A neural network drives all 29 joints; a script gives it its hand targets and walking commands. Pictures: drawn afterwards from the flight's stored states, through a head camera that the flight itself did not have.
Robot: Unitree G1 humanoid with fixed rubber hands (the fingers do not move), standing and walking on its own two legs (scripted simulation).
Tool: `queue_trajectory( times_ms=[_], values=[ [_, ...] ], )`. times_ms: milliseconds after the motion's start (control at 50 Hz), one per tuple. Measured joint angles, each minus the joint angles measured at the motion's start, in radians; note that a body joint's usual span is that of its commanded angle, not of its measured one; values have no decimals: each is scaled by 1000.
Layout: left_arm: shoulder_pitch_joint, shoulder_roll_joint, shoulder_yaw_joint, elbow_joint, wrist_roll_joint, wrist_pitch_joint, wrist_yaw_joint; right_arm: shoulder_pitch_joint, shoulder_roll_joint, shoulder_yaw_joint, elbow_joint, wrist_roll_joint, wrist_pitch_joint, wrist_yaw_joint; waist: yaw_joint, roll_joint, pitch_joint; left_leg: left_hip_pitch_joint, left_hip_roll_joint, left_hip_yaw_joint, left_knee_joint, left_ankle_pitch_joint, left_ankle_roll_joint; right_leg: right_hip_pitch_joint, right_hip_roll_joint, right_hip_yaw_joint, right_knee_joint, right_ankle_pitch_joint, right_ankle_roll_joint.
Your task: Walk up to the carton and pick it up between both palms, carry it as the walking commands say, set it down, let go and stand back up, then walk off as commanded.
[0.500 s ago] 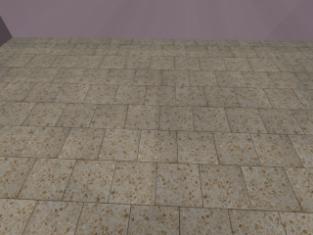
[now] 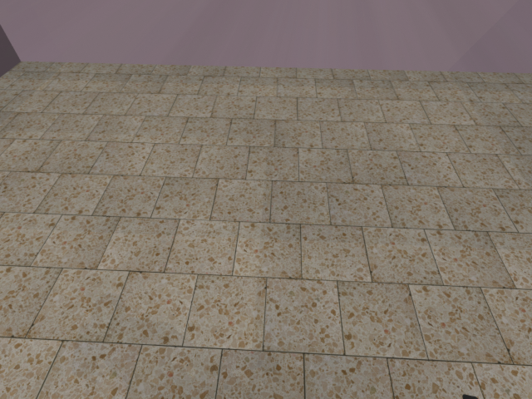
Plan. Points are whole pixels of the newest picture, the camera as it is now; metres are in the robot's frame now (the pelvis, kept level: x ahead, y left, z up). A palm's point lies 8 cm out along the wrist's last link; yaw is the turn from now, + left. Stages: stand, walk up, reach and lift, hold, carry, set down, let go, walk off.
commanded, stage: stand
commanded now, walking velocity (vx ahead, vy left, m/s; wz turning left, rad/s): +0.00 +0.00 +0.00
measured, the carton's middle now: out of the picture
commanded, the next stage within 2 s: walk off in 0.62 s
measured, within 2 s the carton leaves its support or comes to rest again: neither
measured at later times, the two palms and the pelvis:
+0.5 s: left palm out of the picture +0.09 +0.31 -0.11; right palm out of the picture +0.10 -0.31 -0.10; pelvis +0.00 +0.00 +0.00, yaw +0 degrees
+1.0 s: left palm out of the picture +0.09 +0.31 -0.12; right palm out of the picture +0.06 -0.30 -0.12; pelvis +0.00 +0.02 -0.01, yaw -3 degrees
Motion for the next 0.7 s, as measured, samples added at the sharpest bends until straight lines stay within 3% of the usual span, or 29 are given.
queue_trajectory(
  times_ms=[700],
  values=[
    [-5,10,2,-4,4,6,0,-5,-8,-6,-2,-2,2,0,2,-3,-7,6,-8,-4,-10,-1,4,11,-7,-5,-16,1,5]
  ],
)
